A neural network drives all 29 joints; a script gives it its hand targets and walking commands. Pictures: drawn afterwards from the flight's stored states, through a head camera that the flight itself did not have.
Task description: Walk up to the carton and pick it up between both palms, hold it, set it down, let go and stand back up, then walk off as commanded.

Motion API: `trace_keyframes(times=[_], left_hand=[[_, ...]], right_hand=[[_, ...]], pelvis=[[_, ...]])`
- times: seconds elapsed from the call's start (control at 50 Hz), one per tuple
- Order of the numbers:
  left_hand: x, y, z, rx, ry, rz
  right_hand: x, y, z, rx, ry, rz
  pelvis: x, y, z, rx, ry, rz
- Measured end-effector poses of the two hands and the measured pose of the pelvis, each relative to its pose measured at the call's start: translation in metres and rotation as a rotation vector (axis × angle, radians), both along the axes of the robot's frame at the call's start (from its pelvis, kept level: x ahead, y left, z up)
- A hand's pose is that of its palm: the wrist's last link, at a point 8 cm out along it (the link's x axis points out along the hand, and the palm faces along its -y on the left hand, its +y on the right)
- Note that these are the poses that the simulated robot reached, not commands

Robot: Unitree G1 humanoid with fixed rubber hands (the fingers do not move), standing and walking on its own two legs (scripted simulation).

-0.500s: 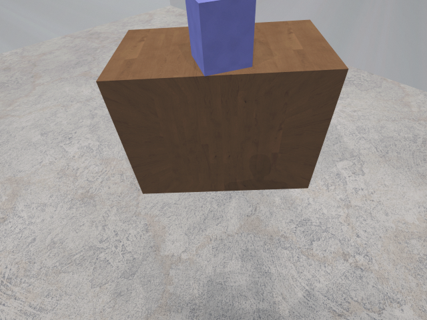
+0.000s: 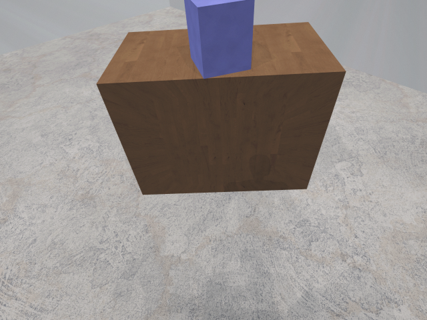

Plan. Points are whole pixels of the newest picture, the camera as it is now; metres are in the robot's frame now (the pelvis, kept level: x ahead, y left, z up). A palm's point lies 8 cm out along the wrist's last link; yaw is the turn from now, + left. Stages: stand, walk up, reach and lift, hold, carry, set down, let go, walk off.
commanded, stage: stand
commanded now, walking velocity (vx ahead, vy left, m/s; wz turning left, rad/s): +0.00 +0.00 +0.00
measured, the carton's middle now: (218, 32) +1.11 +0.02 +0.10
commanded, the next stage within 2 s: none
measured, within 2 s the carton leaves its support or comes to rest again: neither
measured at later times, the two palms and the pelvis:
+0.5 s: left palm out of the picture +0.08 +0.30 -0.10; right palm out of the picture +0.09 -0.30 -0.11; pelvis +0.00 +0.00 +0.00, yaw +0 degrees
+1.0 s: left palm out of the picture +0.08 +0.30 -0.10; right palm out of the picture +0.09 -0.30 -0.10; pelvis +0.01 +0.00 +0.01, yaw +0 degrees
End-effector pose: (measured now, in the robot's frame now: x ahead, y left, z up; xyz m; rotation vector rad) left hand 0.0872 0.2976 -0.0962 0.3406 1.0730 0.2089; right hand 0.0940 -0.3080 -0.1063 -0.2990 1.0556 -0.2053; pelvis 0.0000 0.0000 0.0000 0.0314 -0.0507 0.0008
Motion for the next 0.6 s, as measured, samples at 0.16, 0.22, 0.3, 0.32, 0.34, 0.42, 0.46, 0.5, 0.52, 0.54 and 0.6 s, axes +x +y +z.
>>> trace_keyframes(times=[0.16,0.22,0.3,0.32,0.34,0.42,0.46,0.5,0.52,0.54,0.6], left_hand=[[-0.0029,0.0012,-0.0020,-0.004,0.014,0.003],[-0.0042,0.0016,-0.0022,-0.005,0.019,0.006],[-0.0056,0.0010,-0.0026,-0.005,0.027,0.008],[-0.0058,0.0009,-0.0024,-0.005,0.028,0.009],[-0.0058,0.0009,-0.0022,-0.005,0.030,0.009],[-0.0054,0.0007,-0.0019,-0.004,0.034,0.011],[-0.0055,0.0006,-0.0021,-0.005,0.037,0.011],[-0.0056,0.0009,-0.0022,-0.005,0.041,0.011],[-0.0054,0.0011,-0.0022,-0.005,0.041,0.012],[-0.0049,0.0011,-0.0022,-0.006,0.040,0.011],[-0.0029,0.0014,-0.0021,-0.008,0.034,0.010]], right_hand=[[-0.0017,0.0026,0.0003,0.002,0.007,-0.003],[-0.0017,0.0029,0.0007,0.003,0.006,-0.003],[-0.0016,0.0028,0.0013,0.004,0.007,-0.004],[-0.0016,0.0027,0.0013,0.005,0.007,-0.004],[-0.0015,0.0027,0.0013,0.005,0.008,-0.005],[-0.0006,0.0033,0.0011,0.008,0.009,-0.005],[-0.0014,0.0031,0.0009,0.008,0.016,-0.006],[-0.0022,0.0032,0.0007,0.007,0.021,-0.008],[-0.0024,0.0033,0.0008,0.007,0.023,-0.010],[-0.0023,0.0035,0.0011,0.007,0.023,-0.010],[-0.0016,0.0044,0.0021,0.006,0.020,-0.011]], pelvis=[[0.0003,0.0015,0.0007,-0.002,-0.001,0.000],[0.0002,0.0016,0.0010,-0.002,-0.001,0.000],[0.0004,0.0009,0.0017,-0.001,0.001,0.000],[0.0006,0.0008,0.0019,0.000,0.002,0.000],[0.0009,0.0006,0.0021,0.000,0.002,0.000],[0.0020,0.0002,0.0026,0.001,0.005,0.000],[0.0023,0.0002,0.0029,0.001,0.006,0.000],[0.0029,0.0005,0.0032,0.000,0.006,0.000],[0.0033,0.0007,0.0034,0.000,0.005,0.000],[0.0036,0.0009,0.0036,0.000,0.004,0.000],[0.0040,0.0014,0.0039,-0.001,0.004,-0.001]])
